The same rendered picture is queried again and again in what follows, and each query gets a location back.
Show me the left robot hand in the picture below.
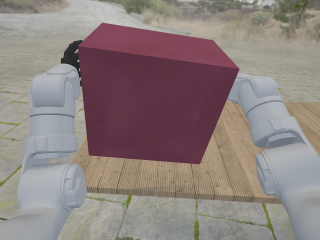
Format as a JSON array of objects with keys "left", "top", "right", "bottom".
[{"left": 61, "top": 40, "right": 83, "bottom": 87}]

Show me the right robot forearm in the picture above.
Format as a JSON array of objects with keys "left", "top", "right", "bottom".
[{"left": 227, "top": 72, "right": 320, "bottom": 166}]

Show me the carton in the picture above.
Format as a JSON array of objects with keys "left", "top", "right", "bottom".
[{"left": 78, "top": 23, "right": 240, "bottom": 165}]

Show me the left robot forearm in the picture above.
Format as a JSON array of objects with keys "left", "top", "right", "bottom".
[{"left": 17, "top": 63, "right": 81, "bottom": 208}]

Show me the robot right upper arm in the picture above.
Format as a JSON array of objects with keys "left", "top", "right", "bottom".
[{"left": 255, "top": 142, "right": 320, "bottom": 240}]

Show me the table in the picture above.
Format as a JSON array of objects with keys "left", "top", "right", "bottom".
[{"left": 71, "top": 100, "right": 320, "bottom": 204}]

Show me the robot left upper arm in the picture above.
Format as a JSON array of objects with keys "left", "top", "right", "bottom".
[{"left": 0, "top": 162, "right": 87, "bottom": 240}]

